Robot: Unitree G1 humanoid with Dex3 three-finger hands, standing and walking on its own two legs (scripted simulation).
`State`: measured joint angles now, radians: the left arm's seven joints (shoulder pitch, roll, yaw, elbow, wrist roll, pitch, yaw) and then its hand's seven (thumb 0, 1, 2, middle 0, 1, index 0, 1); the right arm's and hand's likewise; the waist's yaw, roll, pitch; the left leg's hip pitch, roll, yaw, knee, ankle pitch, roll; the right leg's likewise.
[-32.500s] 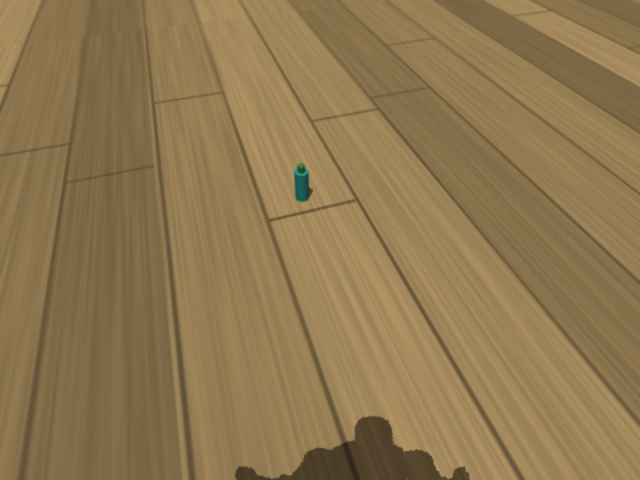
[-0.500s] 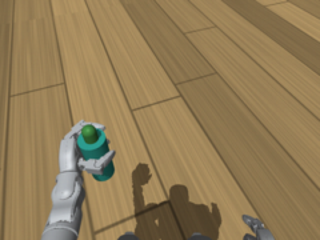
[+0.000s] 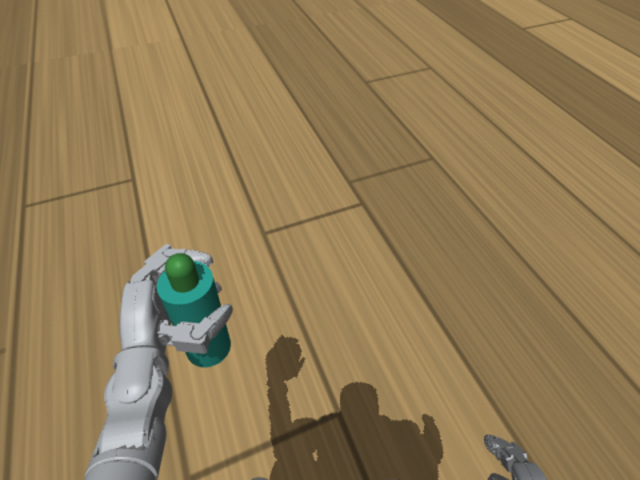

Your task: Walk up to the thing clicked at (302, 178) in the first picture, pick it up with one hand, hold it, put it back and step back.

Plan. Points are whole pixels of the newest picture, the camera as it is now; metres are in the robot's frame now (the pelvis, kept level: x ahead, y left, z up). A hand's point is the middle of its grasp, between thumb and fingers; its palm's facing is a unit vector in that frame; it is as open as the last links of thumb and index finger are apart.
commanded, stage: hold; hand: left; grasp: from the side
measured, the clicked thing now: (195, 308) +0.33 +0.18 +0.02
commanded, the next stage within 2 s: none
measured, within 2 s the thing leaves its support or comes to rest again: neither
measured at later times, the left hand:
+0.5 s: hand (188, 305) +0.32 +0.17 +0.05, palm faces +0.14 -0.99 -0.01, open 9.1 cm
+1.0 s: hand (189, 308) +0.31 +0.17 +0.05, palm faces +0.14 -0.99 -0.01, open 9.1 cm
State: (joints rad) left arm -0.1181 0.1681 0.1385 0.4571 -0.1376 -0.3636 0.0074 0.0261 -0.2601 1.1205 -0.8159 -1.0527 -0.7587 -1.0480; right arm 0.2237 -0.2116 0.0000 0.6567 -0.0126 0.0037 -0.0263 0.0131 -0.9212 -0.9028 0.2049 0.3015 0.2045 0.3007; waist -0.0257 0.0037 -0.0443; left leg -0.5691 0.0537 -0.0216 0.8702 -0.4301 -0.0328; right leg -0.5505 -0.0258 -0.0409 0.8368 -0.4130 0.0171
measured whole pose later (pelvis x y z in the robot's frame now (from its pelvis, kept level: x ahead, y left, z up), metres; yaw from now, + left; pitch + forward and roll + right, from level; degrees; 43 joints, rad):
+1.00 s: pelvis -0.01 +0.01 +0.01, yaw +0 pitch +5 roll -1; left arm -0.12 0.17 0.12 0.46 -0.14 -0.37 0.01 0.03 -0.26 1.12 -0.82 -1.05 -0.76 -1.05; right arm 0.22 -0.21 0.00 0.67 -0.01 -0.02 -0.02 0.01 -0.91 -0.91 0.20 0.30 0.20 0.30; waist -0.02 0.00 -0.02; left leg -0.51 0.05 -0.02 0.82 -0.39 -0.03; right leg -0.49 -0.03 -0.04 0.78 -0.37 0.02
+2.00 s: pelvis -0.01 +0.00 +0.01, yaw +0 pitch +5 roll -1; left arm -0.12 0.17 0.13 0.47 -0.14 -0.37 0.00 0.03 -0.26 1.12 -0.81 -1.05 -0.76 -1.05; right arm 0.23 -0.21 0.00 0.68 0.00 -0.02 -0.02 0.01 -0.92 -0.91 0.20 0.30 0.20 0.30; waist -0.02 0.00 -0.03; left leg -0.51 0.05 -0.02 0.82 -0.39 -0.03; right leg -0.49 -0.03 -0.03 0.78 -0.37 0.02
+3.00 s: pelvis -0.05 +0.00 -0.17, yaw -2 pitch +30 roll -3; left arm -0.44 0.26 0.35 0.93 -0.13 -0.76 -0.05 0.03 -0.25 1.10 -0.81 -1.05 -0.75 -1.05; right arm 0.16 -0.26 -0.03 0.72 -0.08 -0.02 0.07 0.01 -0.90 -0.91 0.20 0.30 0.20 0.30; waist -0.08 0.00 -0.20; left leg -1.53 0.05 -0.07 1.66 -0.65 -0.04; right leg -1.51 -0.02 -0.04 1.62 -0.63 0.01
